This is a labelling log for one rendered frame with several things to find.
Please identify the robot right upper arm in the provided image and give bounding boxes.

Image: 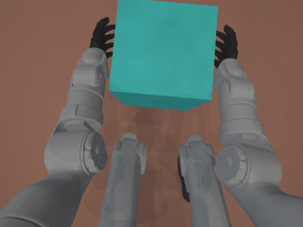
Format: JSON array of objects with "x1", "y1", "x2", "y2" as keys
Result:
[{"x1": 214, "y1": 142, "x2": 303, "y2": 227}]

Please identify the robot left upper arm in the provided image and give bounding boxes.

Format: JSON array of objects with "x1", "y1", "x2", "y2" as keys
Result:
[{"x1": 0, "y1": 130, "x2": 108, "y2": 227}]

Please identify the right robot foot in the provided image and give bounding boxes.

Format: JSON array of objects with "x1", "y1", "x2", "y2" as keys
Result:
[{"x1": 177, "y1": 155, "x2": 190, "y2": 202}]

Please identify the robot left hand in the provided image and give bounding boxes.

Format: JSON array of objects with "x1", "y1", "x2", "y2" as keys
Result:
[{"x1": 89, "y1": 17, "x2": 116, "y2": 59}]

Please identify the robot right hand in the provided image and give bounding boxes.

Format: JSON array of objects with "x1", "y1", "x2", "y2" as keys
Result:
[{"x1": 214, "y1": 25, "x2": 239, "y2": 69}]

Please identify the right robot forearm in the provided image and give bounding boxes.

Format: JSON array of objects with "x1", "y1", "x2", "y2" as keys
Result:
[{"x1": 212, "y1": 58, "x2": 276, "y2": 155}]

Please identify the left robot forearm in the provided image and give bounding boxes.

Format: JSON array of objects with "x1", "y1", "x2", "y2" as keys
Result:
[{"x1": 44, "y1": 47, "x2": 109, "y2": 160}]

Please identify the robot left shin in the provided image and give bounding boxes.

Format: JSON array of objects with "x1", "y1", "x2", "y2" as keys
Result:
[{"x1": 111, "y1": 132, "x2": 138, "y2": 163}]

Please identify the carton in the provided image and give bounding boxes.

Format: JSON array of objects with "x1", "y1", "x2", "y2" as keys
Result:
[{"x1": 109, "y1": 0, "x2": 218, "y2": 111}]

